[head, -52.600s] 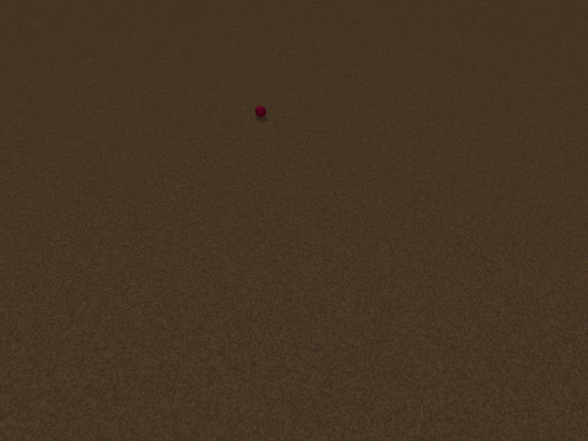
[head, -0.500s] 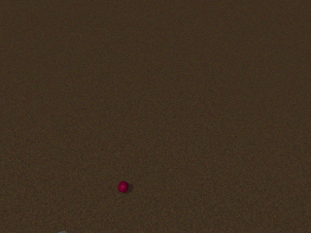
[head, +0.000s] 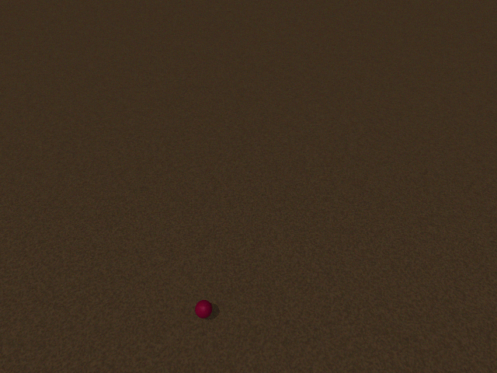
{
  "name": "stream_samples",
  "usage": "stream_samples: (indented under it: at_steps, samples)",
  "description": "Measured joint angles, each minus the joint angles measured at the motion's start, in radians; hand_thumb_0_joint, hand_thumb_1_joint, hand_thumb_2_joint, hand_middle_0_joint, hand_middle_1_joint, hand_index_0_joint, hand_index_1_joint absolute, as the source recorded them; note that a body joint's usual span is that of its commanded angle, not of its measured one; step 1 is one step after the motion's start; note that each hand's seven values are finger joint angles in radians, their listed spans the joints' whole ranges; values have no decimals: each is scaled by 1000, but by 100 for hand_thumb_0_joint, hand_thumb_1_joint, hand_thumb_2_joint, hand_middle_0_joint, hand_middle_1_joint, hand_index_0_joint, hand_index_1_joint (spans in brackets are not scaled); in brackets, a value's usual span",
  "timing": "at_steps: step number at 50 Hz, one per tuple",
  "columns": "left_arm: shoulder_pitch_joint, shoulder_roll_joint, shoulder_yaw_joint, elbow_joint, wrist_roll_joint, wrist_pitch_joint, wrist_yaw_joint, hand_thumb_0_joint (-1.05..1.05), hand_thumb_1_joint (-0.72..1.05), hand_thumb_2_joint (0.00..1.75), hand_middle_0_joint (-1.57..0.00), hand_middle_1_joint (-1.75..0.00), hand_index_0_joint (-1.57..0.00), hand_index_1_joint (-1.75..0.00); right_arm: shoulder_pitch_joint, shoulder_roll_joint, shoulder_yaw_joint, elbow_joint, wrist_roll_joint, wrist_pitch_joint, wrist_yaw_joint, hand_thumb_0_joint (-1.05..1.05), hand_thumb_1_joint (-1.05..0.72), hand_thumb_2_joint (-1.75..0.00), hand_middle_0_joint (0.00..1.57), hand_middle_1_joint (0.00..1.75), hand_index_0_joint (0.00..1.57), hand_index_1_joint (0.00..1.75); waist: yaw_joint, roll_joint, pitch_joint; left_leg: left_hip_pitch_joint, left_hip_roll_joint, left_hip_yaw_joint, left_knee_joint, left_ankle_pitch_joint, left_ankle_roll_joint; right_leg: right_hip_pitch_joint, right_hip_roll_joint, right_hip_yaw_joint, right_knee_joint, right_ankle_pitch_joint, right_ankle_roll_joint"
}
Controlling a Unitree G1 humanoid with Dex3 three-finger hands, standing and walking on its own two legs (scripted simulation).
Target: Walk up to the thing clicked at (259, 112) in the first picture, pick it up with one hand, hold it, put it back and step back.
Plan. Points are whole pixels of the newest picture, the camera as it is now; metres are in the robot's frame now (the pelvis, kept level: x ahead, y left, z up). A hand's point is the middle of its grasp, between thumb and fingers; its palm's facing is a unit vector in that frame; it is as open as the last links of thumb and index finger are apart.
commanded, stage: stand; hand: left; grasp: from above
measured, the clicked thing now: (203, 309) +0.52 +0.20 -0.74
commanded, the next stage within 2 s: step back in 1.64 s
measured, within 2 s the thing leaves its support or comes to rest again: neither
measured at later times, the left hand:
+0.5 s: hand out of the picture +0.06 +0.22 -0.16, palm faces +0.02 -0.94 -0.33, open 7.4 cm
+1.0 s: hand out of the picture +0.10 +0.23 -0.15, palm faces +0.01 -0.94 -0.33, open 7.4 cm
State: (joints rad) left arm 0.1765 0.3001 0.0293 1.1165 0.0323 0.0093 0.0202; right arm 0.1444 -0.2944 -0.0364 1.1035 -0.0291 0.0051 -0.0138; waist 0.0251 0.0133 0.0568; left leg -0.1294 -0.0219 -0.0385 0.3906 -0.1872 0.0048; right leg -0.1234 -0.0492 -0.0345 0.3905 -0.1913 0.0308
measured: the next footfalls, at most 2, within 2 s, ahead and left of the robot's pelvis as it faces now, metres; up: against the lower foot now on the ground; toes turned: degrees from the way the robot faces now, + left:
left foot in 1.92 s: -0.01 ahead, +0.12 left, +0.00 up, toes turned -2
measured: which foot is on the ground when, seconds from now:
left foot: down 0.00-1.00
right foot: down 0.00-1.00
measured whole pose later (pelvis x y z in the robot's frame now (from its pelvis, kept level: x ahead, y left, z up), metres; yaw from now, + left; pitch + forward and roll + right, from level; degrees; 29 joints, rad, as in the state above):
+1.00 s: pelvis +0.03 -0.02 +0.00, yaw +0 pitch -2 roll +0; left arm 0.09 0.31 0.03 1.15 0.01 0.00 0.00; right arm 0.10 -0.33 -0.01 1.14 -0.02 -0.01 -0.01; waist 0.01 0.02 0.06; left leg -0.10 0.01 -0.04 0.32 -0.19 -0.02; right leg -0.09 -0.02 -0.04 0.32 -0.19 0.01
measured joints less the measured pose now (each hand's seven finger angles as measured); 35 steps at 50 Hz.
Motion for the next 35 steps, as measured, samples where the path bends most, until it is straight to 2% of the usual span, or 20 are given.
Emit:
stream_samples:
  at_steps: [18,35]
  samples:
    - [-23,2,-4,40,-10,-10,-8,0,90,90,-20,-30,-20,-30,3,-21,16,35,4,-2,5,1,-90,-89,20,30,21,30,-9,8,8,8,23,-13,-34,14,-20,12,23,-13,-38,13,-20]
    - [-70,8,-2,37,-15,-13,-15,0,90,90,-20,-30,-20,-30,-19,-28,26,36,7,-9,3,1,-90,-89,20,30,21,30,-15,5,7,15,32,-11,-52,6,-27,18,32,-12,-57,8,-26]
